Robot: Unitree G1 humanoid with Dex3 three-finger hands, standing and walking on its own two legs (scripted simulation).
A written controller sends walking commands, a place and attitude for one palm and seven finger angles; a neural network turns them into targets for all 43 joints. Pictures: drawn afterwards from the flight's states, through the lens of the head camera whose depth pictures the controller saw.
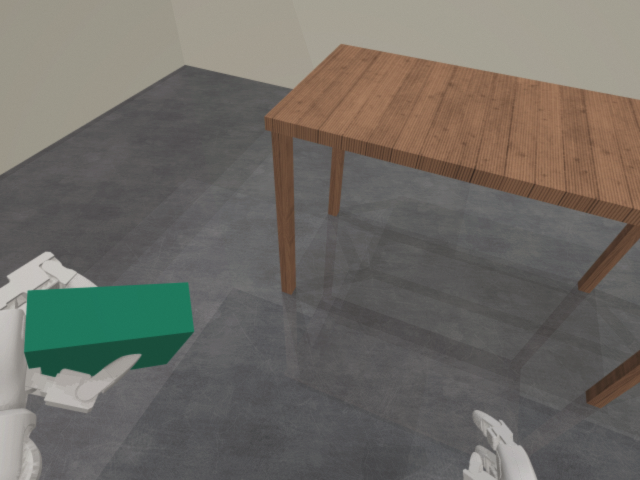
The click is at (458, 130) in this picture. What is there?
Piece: table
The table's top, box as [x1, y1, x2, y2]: [264, 44, 639, 226]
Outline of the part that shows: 264,116 265,129 639,226 639,100 340,44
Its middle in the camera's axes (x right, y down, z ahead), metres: +0.50 -0.30 +1.03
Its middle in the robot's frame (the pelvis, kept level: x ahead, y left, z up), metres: +1.00 -0.44 -0.04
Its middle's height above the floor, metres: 0.74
